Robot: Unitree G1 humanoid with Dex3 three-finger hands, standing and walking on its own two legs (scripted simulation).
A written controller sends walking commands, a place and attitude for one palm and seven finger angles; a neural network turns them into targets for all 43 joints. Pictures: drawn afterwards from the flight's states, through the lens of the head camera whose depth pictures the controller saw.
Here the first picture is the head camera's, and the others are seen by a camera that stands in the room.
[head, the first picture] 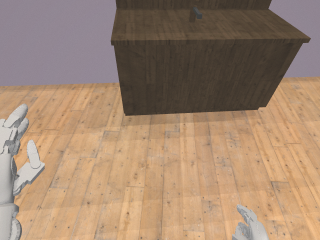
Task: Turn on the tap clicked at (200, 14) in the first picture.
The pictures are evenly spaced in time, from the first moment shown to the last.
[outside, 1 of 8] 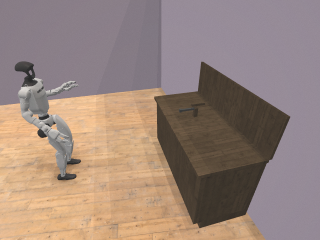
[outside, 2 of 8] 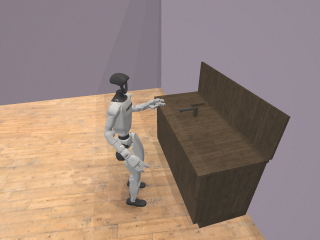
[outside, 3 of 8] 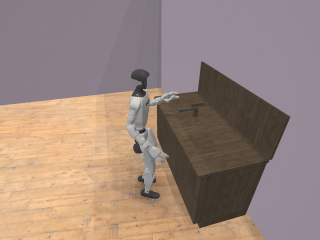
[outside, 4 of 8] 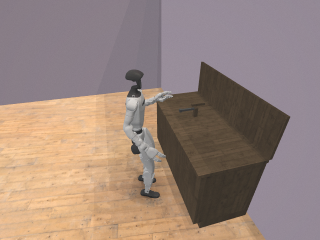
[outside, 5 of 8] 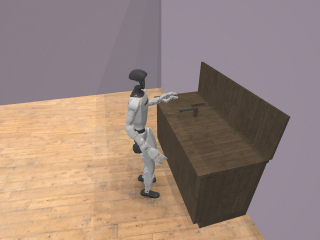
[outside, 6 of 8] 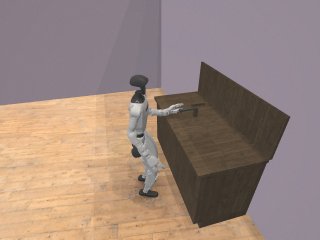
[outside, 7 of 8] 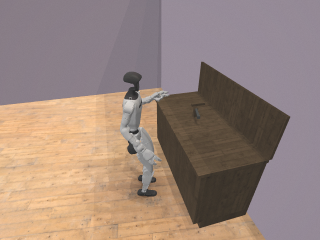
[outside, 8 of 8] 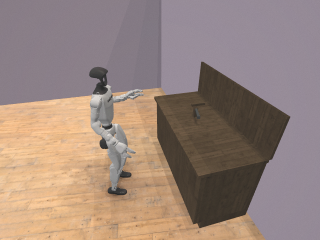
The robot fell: no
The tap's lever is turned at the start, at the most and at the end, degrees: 0 75 75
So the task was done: yes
